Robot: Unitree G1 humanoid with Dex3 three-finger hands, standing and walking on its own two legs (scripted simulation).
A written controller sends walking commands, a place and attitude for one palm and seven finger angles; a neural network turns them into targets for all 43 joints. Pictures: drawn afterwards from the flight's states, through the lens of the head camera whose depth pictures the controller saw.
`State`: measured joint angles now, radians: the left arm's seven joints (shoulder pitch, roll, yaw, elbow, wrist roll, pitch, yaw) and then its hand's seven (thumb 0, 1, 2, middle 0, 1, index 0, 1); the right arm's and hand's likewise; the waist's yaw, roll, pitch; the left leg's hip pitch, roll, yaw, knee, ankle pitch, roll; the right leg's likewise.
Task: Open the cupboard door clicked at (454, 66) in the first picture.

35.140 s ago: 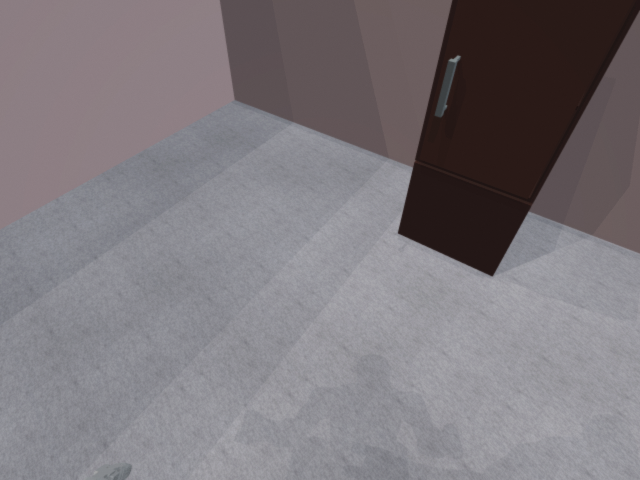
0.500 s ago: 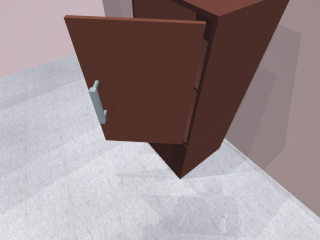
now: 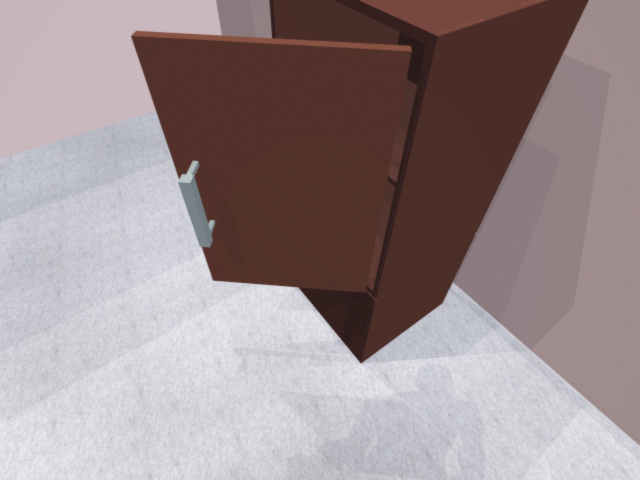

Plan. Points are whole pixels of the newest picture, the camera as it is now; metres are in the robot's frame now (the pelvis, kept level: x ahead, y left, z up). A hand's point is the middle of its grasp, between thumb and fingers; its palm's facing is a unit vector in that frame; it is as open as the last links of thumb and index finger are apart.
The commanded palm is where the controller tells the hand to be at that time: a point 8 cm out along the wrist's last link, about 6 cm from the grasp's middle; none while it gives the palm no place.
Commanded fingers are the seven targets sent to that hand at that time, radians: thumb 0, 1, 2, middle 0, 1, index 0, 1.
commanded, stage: shuffle to correct the standing spot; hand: left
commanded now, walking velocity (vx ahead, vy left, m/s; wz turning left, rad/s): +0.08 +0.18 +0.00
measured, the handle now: (200, 205) +0.58 +0.28 -0.05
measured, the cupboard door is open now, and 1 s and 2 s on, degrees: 49 49 49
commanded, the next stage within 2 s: come to a stop and stand still in 0.16 s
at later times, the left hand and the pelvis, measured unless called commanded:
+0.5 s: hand out of the picture +0.11 +0.20 -0.17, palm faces +0.01 -0.97 -0.22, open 7.4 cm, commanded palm none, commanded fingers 0.00 0.90 0.90 -0.20 -0.30 -0.20 -0.30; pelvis +0.04 +0.03 +0.00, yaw +1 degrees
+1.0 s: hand out of the picture +0.05 +0.21 -0.17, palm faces +0.04 -0.98 -0.18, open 7.3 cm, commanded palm none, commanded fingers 0.00 0.90 0.90 -0.20 -0.30 -0.20 -0.30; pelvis +0.06 +0.04 +0.01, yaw +1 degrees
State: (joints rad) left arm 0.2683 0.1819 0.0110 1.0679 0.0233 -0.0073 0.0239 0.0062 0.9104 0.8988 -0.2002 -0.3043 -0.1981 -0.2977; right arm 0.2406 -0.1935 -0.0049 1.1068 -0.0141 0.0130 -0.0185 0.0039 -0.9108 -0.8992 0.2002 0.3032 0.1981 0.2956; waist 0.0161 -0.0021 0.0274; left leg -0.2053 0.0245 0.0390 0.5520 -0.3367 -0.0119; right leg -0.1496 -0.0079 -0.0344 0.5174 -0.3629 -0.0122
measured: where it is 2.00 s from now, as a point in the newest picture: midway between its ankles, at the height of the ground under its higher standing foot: outside the picture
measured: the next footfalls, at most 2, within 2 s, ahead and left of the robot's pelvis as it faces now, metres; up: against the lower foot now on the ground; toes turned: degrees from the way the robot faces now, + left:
right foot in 0.44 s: +0.09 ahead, -0.07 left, +0.00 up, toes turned -3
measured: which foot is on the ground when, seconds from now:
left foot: down 0.00-1.00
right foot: down 0.00-0.12, up 0.14-0.42, down 0.44-1.00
